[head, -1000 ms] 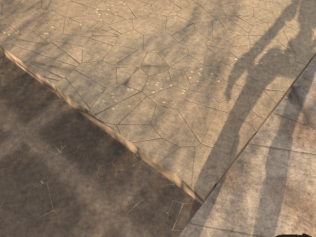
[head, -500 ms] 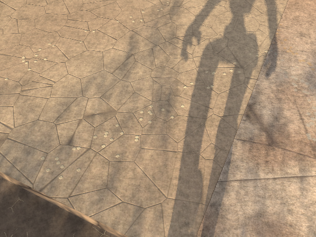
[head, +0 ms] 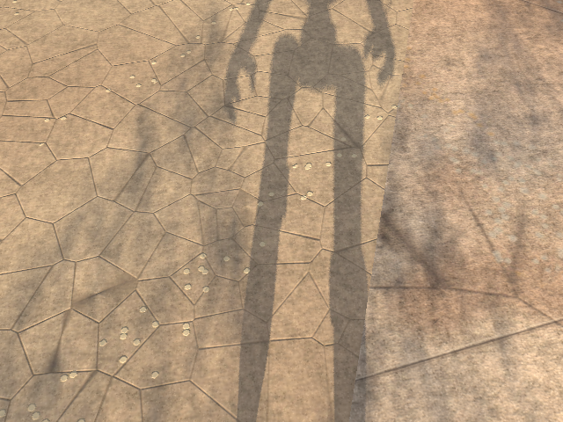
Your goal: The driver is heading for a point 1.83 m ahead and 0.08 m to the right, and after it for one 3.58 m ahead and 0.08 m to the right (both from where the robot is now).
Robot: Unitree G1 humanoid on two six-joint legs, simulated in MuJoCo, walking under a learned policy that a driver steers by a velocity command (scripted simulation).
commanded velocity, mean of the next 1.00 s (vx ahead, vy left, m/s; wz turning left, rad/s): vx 0.02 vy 0.00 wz -0.32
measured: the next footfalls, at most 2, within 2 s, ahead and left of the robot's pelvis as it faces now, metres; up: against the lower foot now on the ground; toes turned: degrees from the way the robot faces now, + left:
left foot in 0.14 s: +0.07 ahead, +0.17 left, +0.00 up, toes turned -11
right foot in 0.56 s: +0.12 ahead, -0.11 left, +0.00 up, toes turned -16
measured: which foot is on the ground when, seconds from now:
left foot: down 0.00-0.04, up 0.06-0.12, down 0.14-0.56, up 0.58-0.88, down 0.90-1.00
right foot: down 0.00-0.14, up 0.16-0.54, down 0.56-1.00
